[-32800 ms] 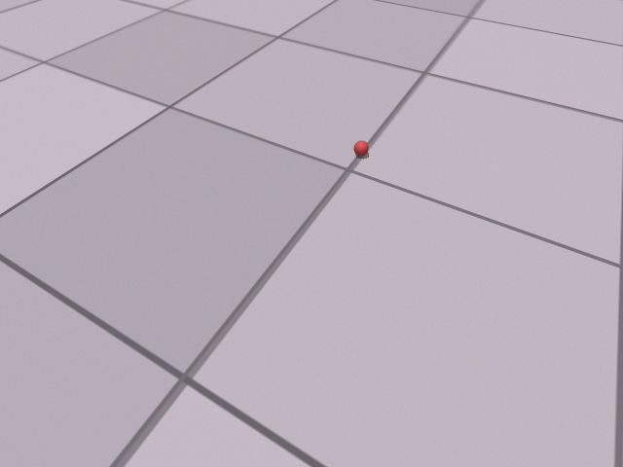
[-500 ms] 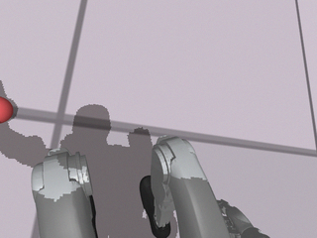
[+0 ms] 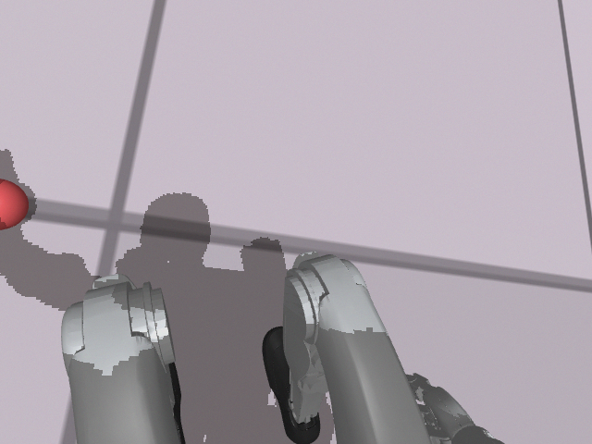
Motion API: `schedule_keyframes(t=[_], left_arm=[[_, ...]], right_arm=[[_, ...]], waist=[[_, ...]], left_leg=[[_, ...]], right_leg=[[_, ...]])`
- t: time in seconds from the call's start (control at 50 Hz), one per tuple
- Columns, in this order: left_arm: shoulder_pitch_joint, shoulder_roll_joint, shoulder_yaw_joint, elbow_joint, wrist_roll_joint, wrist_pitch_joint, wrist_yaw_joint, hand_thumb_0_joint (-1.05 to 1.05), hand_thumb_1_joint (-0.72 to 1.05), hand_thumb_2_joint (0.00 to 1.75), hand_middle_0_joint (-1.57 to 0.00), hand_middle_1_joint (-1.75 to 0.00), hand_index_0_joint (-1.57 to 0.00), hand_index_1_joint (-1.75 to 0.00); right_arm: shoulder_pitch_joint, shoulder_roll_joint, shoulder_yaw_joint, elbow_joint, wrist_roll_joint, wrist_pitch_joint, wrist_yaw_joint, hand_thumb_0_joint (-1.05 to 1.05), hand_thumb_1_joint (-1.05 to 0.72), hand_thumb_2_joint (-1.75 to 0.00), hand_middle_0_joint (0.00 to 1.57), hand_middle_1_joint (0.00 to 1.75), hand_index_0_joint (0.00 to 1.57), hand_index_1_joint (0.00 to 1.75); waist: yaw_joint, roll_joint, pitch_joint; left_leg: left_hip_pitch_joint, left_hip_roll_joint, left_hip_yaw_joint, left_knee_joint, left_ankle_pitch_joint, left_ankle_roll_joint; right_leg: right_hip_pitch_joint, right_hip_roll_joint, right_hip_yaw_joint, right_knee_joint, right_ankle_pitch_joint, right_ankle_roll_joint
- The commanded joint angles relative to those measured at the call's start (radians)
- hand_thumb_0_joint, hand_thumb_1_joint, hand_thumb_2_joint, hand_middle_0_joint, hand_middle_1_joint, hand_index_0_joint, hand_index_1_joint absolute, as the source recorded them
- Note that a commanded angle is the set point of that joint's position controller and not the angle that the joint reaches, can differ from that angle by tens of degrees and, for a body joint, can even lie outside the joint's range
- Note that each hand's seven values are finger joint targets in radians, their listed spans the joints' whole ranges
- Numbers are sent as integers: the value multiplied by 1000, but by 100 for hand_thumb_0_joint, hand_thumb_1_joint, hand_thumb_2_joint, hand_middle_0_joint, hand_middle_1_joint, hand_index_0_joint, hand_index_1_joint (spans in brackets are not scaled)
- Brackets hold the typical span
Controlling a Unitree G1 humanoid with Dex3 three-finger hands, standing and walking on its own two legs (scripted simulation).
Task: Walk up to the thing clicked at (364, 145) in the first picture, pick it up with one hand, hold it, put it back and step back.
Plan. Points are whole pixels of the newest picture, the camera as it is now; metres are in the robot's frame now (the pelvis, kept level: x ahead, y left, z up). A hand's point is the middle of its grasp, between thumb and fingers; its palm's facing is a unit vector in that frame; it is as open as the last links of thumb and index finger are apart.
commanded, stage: rise first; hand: left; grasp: from above
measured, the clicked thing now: out of the picture +0.44 +0.38 -0.28
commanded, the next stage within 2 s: approach in 0.04 s
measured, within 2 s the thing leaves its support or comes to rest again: neither
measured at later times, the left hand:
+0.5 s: hand out of the picture +0.44 +0.35 -0.17, palm faces -0.38 -0.11 -0.92, open 14.1 cm
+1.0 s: hand out of the picture +0.42 +0.38 -0.20, palm faces -0.48 -0.16 -0.86, open 14.1 cm
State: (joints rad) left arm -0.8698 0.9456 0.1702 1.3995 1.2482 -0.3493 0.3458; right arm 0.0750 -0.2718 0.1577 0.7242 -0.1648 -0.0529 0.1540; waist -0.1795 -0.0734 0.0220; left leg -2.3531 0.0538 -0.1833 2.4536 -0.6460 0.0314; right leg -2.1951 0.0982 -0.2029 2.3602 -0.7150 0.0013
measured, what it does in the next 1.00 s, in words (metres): stands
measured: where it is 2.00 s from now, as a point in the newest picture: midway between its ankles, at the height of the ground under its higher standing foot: (232, 416)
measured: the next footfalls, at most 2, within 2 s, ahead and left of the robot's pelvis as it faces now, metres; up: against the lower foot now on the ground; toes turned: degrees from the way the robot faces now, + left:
none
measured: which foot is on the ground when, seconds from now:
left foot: down 0.00-1.00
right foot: down 0.00-1.00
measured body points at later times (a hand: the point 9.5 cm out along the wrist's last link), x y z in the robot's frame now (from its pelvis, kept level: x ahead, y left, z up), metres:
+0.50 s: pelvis +0.00 +0.00 +0.00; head +0.23 +0.11 +0.37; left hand +0.46 +0.35 -0.11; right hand +0.10 -0.26 -0.09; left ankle +0.08 +0.12 -0.29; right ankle +0.10 -0.10 -0.29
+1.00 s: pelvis +0.00 +0.00 +0.00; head +0.25 +0.11 +0.35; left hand +0.44 +0.38 -0.15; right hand +0.07 -0.26 -0.09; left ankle +0.08 +0.12 -0.29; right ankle +0.10 -0.10 -0.29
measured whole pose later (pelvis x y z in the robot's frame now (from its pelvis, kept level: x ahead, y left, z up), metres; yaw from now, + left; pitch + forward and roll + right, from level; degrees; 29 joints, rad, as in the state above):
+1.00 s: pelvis +0.00 +0.00 +0.00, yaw +0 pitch +30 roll -11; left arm -0.97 0.98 0.10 1.50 1.21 -0.31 0.35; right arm 0.12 -0.28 0.21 0.72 -0.18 -0.08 0.13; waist -0.24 -0.10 0.08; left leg -2.36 0.06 -0.19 2.47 -0.65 0.02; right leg -2.21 0.10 -0.21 2.37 -0.71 0.00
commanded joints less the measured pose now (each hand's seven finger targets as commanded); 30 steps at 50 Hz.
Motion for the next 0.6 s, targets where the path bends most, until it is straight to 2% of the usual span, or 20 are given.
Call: schedule_keyframes(t=[0.0, 0.04, 0.06, 0.08, 0.1, 0.16, 0.2, 0.22, 0.24, 0.32, 0.34, 0.38, 0.4, 0.42, 0.44, 0.46, 0.5, 0.54, 0.58], left_arm=[[-262, 326, 55, -156, -18, -4, 45, 0, -56, 100, -7, -103, -7, -103], [-227, 296, 35, -111, -13, 4, 41, 0, -57, 101, -6, -104, -6, -104], [-253, 295, 34, -114, -18, 2, 42, 0, -56, 101, -6, -103, -6, -103], [-258, 319, 46, -125, -21, -2, 43, 0, -56, 101, -6, -104, -6, -103], [-238, 313, 43, -114, -20, -2, 42, 0, -56, 100, -7, -104, -7, -104], [-281, 333, 48, -154, -14, -3, 45, 0, -54, 99, -7, -105, -7, -105], [-290, 260, -6, -121, -18, 1, 39, 0, -56, 101, -6, -105, -7, -105], [-313, 253, -10, -141, -21, -2, 41, 0, -55, 99, -6, -106, -7, -105], [-316, 225, -39, -121, -14, 2, 41, 0, -55, 100, -6, -106, -7, -105], [-377, 166, -80, -180, -22, 15, 60, 0, -54, 99, -6, -107, -7, -106], [-387, 170, -79, -179, -18, 23, 69, 0, -54, 98, -6, -107, -7, -106], [-367, 131, -91, -134, -17, 51, 89, 0, -53, 97, -6, -107, -8, -105], [-389, 145, -80, -149, -20, 61, 101, 0, -53, 97, -6, -106, -8, -105], [-369, 167, -54, -131, -15, 78, 113, 0, -54, 98, -7, -106, -8, -105], [-356, 180, -48, -105, -10, 98, 123, 0, -55, 98, -7, -106, -8, -105], [-366, 195, -19, -117, -11, 113, 135, 0, -55, 98, -7, -105, -8, -104], [-344, 194, -12, -64, -10, 148, 139, 0, -55, 97, -7, -105, -8, -104], [-350, 186, -40, -35, -16, 171, 127, 0, -57, 99, -6, -104, -6, -104], [-327, 219, -19, -34, -34, 185, 119, 0, -56, 98, -6, -104, -7, -104]], right_arm=[[162, -271, -86, -21, -1, -3, -13, 0, -90, -90, 20, 30, 20, 30], [162, -266, -84, -13, 0, -3, -12, 0, -90, -90, 20, 30, 20, 30], [163, -270, -86, -15, 0, -3, -14, 0, -89, -89, 20, 30, 20, 30], [158, -273, -85, -17, 1, -4, -14, 0, -89, -89, 20, 30, 20, 30], [156, -269, -83, -19, 0, -4, -15, 0, -90, -89, 20, 30, 20, 30], [160, -272, -83, -14, -1, -5, -15, 0, -89, -89, 20, 30, 20, 30], [170, -268, -85, -13, -2, -9, -12, 0, -90, -89, 20, 30, 20, 30], [177, -272, -87, -11, 0, -8, -14, 0, -89, -89, 20, 30, 20, 30], [186, -268, -86, -8, -1, -8, -15, 0, -90, -89, 20, 30, 20, 30], [210, -270, -94, -4, 0, -16, -15, 0, -90, -89, 20, 30, 20, 30], [211, -272, -93, -4, 1, -16, -17, 0, -90, -89, 20, 30, 20, 30], [223, -271, -95, -6, 2, -20, -16, 0, -90, -89, 20, 30, 20, 30], [221, -272, -96, -6, 5, -20, -18, 0, -89, -89, 20, 30, 20, 30], [223, -272, -91, -11, 5, -20, -17, 0, -90, -89, 20, 30, 20, 30], [215, -266, -87, -16, 6, -20, -17, 0, -90, -89, 20, 30, 20, 30], [218, -264, -85, -20, 5, -18, -16, 0, -90, -89, 20, 30, 20, 30], [210, -263, -78, -33, 5, -20, -11, 0, -90, -89, 20, 30, 20, 30], [194, -261, -70, -43, 12, -21, -14, 0, -90, -89, 20, 30, 20, 30], [197, -264, -64, -46, 19, -26, -18, 0, -90, -89, 20, 30, 20, 30]], waist=[[16, 430, -674], [9, 387, -647], [-3, 379, -633], [5, 377, -645], [10, 382, -646], [16, 422, -674], [-22, 397, -647], [-30, 387, -654], [-44, 395, -639], [-49, 454, -702], [-47, 458, -720], [-55, 457, -698], [-47, 461, -714], [-33, 467, -724], [-18, 472, -718], [-14, 463, -731], [-16, 434, -700], [-32, 398, -690], [-20, 347, -698]], left_leg=[[584, -3, 53, -243, 148, -8], [569, -3, 50, -243, 133, -4], [549, -3, 48, -244, 119, -4], [549, -2, 47, -241, 115, -4], [546, -5, 51, -240, 115, -4], [582, -3, 50, -240, 142, -8], [576, 1, 44, -234, 140, -4], [575, 1, 38, -241, 128, -6], [575, 0, 41, -240, 123, -7], [640, 4, 36, -251, 152, -16], [647, 5, 36, -252, 165, -16], [651, 5, 35, -260, 180, -18], [639, 4, 38, -267, 176, -18], [647, 2, 43, -273, 188, -18], [626, 0, 58, -267, 193, -15], [614, -3, 63, -273, 192, -14], [577, -5, 70, -277, 171, -9], [538, -6, 79, -263, 148, 2], [496, -11, 91, -245, 148, 14]], right_leg=[[223, 18, -14, -236, 216, -34], [217, 20, -15, -239, 206, -34], [209, 20, -16, -243, 196, -34], [210, 20, -16, -242, 192, -35], [216, 20, -15, -242, 192, -36], [217, 18, -15, -230, 212, -36], [199, 21, -18, -238, 216, -33], [195, 20, -25, -239, 208, -34], [192, 21, -23, -243, 208, -34], [187, 16, -28, -238, 239, -34], [187, 19, -31, -237, 252, -34], [178, 15, -31, -231, 268, -34], [177, 16, -29, -234, 270, -36], [188, 17, -27, -234, 278, -37], [200, 20, -18, -240, 287, -38], [220, 19, -15, -242, 288, -38], [229, 18, -8, -248, 273, -38], [238, 26, 4, -267, 260, -36], [292, 27, 24, -281, 263, -29]])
